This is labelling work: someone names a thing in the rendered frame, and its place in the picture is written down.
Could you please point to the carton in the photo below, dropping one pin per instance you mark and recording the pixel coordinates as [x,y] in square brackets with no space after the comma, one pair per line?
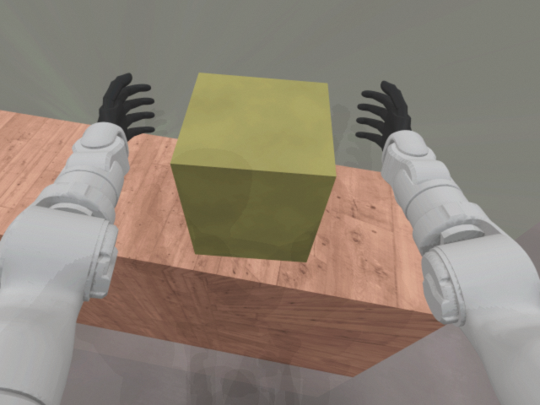
[254,166]

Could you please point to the pedestal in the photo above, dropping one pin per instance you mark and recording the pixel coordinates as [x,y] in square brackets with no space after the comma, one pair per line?
[357,300]

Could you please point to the left robot upper arm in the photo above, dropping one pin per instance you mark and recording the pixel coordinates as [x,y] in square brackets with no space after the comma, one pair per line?
[55,261]

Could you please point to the robot right hand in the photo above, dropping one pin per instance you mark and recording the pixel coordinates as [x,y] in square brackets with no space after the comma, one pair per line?
[395,115]

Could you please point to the right robot forearm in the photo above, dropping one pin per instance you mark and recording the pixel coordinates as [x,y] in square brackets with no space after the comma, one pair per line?
[431,201]

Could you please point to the robot left hand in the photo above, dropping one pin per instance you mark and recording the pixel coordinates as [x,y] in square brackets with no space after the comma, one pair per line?
[115,108]

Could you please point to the right robot upper arm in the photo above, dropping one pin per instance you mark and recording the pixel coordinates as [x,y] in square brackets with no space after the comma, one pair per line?
[486,287]

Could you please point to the left robot forearm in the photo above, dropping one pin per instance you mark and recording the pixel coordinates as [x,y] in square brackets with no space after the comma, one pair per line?
[91,181]

